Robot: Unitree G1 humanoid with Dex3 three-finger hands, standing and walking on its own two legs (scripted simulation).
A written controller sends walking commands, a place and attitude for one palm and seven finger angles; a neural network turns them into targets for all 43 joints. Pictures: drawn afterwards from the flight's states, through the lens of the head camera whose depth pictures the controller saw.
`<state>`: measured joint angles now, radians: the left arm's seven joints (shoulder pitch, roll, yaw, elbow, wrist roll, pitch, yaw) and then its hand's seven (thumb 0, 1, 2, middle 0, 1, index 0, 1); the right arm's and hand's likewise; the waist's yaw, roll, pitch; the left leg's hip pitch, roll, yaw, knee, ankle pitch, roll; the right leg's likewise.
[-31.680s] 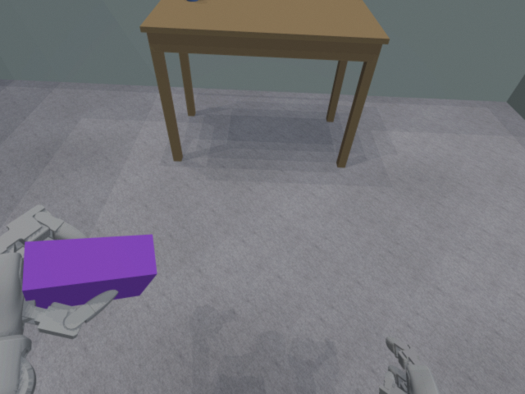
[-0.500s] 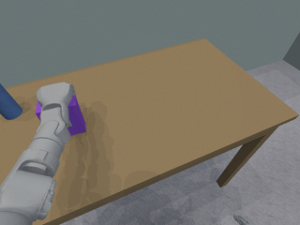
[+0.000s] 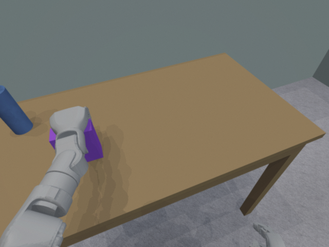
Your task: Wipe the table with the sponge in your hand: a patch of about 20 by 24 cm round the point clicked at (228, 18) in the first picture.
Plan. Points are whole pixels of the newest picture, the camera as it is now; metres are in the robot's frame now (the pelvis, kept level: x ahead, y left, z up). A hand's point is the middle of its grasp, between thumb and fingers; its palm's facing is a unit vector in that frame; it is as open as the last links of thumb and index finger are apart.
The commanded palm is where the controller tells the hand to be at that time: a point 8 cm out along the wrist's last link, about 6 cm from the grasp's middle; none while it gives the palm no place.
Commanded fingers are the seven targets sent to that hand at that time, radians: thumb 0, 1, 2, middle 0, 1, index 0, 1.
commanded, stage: wipe back along the middle lane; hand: left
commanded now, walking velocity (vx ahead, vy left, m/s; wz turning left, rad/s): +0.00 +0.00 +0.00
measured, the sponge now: (80, 148) +0.37 +0.27 +0.02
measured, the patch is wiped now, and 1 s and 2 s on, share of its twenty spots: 0.25 0.55 0.80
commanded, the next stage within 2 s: slide across to the third lane in 1.18 s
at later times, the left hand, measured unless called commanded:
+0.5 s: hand (81, 145) +0.34 +0.24 +0.07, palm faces +0.00 -0.04 -1.00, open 9.4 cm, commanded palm +0.30 +0.23 +0.11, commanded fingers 0.00 0.10 1.30 -1.20 -1.60 -1.20 -1.60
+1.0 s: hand (85, 162) +0.29 +0.21 +0.07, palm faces +0.04 -0.08 -1.00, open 9.4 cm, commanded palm +0.25 +0.20 +0.11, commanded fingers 0.00 0.10 1.30 -1.20 -1.60 -1.20 -1.60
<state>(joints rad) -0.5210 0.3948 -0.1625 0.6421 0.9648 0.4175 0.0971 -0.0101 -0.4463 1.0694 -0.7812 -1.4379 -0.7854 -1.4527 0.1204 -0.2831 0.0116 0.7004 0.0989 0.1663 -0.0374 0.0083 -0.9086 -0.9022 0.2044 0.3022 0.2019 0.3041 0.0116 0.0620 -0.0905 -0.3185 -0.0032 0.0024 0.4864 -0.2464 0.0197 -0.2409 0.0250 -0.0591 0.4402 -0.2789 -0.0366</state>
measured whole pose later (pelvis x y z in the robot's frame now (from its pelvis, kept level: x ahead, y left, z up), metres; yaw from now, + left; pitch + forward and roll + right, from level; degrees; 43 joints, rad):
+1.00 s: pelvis -0.01 +0.00 +0.00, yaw -1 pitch +0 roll +0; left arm -0.15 0.32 -0.30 0.14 0.97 0.58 0.11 0.03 -0.44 1.07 -0.75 -1.47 -0.78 -1.46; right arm -0.01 -0.27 0.04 0.64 0.10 0.18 0.02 0.01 -0.91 -0.90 0.20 0.30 0.20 0.30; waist 0.08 0.09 -0.09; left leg -0.23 0.00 0.02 0.48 -0.25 0.01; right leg -0.17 0.02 -0.04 0.47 -0.30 -0.04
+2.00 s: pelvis -0.04 -0.03 +0.00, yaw +0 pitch -2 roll +1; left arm -0.32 0.23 -0.46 0.31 0.94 0.60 0.13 0.00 -0.47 1.07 -0.79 -1.42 -0.83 -1.38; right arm -0.01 -0.25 0.03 0.72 0.10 0.10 0.02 0.01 -0.91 -0.90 0.20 0.30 0.20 0.30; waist 0.09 0.10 -0.07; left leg -0.23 0.01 -0.01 0.47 -0.20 -0.02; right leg -0.19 0.04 -0.06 0.51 -0.28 -0.08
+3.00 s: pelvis -0.04 -0.05 -0.01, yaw -1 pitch +4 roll +1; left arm -0.69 0.26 -0.23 0.87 0.95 0.45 0.17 0.01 -0.50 1.10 -0.82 -1.40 -0.85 -1.36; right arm 0.13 -0.27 0.02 0.76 0.09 0.14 -0.06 0.01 -0.91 -0.90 0.20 0.30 0.20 0.30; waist -0.01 0.07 -0.11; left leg -0.37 0.04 0.00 0.50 -0.21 0.00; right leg -0.33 0.07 -0.05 0.52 -0.27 -0.10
